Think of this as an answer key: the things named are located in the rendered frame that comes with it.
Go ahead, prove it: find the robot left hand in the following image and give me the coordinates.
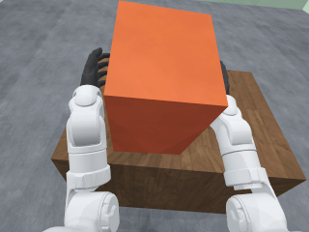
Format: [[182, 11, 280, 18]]
[[80, 47, 110, 88]]

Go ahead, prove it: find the right robot upper arm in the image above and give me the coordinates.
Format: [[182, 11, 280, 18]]
[[226, 192, 301, 232]]

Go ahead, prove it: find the carton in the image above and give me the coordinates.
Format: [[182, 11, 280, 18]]
[[103, 0, 229, 155]]

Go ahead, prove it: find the left robot upper arm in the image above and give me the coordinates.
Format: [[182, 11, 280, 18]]
[[43, 191, 120, 232]]

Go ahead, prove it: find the left robot forearm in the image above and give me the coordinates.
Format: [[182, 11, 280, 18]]
[[64, 85, 111, 226]]

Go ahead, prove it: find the right robot forearm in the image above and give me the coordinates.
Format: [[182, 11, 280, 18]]
[[210, 95, 288, 228]]

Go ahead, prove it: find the pedestal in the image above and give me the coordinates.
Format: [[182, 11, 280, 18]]
[[51, 58, 307, 215]]

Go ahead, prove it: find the robot right hand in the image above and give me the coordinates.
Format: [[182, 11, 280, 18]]
[[219, 60, 230, 96]]

